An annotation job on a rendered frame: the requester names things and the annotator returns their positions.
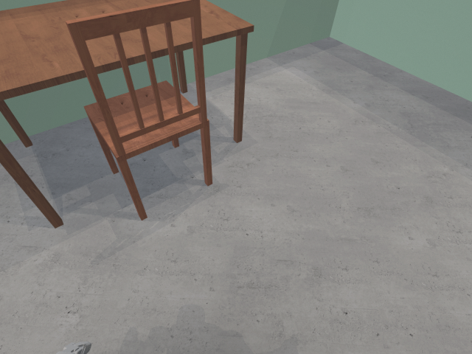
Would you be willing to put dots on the chair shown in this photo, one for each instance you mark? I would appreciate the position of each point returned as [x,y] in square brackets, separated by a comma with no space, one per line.
[140,120]

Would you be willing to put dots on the table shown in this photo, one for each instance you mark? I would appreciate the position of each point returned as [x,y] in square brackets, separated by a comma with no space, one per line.
[37,52]

